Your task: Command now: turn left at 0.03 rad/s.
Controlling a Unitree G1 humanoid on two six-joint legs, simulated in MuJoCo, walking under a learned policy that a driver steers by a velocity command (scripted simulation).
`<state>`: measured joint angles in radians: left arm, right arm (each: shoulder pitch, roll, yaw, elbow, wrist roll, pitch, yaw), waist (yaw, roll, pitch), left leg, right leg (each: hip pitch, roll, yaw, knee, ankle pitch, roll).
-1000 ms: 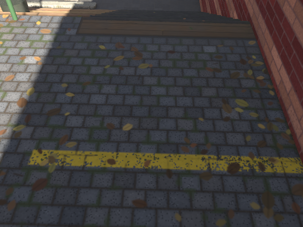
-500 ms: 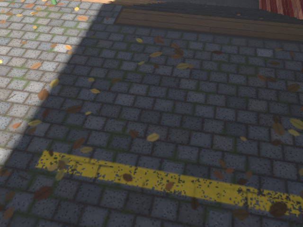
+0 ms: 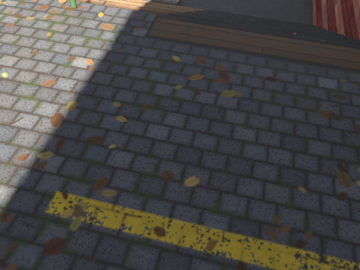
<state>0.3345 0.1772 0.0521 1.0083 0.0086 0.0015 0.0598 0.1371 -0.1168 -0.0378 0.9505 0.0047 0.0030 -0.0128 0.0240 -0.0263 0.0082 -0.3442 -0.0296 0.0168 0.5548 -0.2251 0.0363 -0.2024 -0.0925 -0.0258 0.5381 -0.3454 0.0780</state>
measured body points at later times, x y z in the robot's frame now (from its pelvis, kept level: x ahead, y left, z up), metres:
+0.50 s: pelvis +0.02 -0.02 +0.00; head +0.03 -0.01 +0.45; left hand -0.01 +0.21 -0.16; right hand +0.12 -0.24 -0.15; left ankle +0.04 +0.10 -0.73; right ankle -0.04 -0.16 -0.73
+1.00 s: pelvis +0.05 -0.02 -0.01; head +0.04 -0.01 +0.44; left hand -0.02 +0.22 -0.17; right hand +0.11 -0.26 -0.16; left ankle +0.05 +0.08 -0.73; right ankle -0.04 -0.16 -0.73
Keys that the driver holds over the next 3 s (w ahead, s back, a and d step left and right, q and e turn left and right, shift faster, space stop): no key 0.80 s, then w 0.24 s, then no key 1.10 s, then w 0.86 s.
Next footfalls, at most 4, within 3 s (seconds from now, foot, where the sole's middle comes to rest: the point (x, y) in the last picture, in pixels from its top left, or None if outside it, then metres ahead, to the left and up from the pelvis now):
1.38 right None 0.29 -0.14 -0.77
1.56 left None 0.16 0.09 -0.77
2.98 left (171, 218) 0.71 0.06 -0.77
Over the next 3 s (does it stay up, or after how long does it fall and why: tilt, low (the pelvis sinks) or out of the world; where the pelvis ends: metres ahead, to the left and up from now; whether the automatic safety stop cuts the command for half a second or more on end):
stays up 0.53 -0.04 -0.02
